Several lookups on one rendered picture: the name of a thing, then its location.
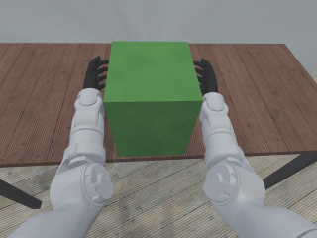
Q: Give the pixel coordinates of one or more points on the left robot upper arm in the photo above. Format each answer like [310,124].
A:
[77,196]

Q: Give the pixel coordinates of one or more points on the right robot upper arm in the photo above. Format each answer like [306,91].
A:
[238,196]

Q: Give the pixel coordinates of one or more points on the right robot forearm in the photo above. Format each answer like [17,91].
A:
[218,134]

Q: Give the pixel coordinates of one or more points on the left robot hand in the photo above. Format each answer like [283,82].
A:
[91,79]

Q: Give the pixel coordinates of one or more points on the left robot forearm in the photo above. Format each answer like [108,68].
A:
[86,139]

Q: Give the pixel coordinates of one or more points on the carton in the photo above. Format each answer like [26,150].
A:
[152,97]

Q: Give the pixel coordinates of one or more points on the table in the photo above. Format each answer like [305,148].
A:
[272,102]

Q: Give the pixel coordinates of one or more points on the right robot hand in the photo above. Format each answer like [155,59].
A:
[208,79]

